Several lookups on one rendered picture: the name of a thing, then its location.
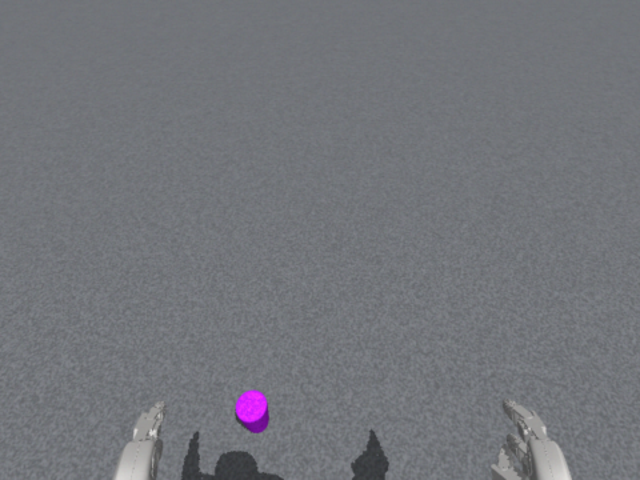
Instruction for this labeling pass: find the right robot hand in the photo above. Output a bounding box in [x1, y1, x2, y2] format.
[491, 398, 572, 480]

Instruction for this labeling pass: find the cup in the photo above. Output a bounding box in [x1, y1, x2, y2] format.
[236, 390, 269, 433]

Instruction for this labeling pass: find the left robot hand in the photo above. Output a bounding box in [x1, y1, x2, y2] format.
[112, 401, 166, 480]

